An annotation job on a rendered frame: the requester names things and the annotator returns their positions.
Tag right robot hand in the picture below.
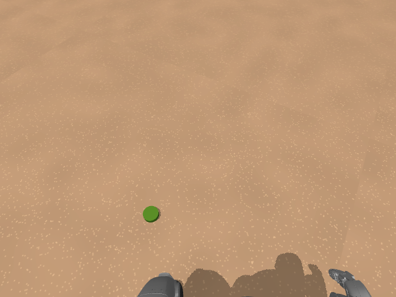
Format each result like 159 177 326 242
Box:
329 269 372 297

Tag tin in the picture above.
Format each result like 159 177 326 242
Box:
143 206 159 223

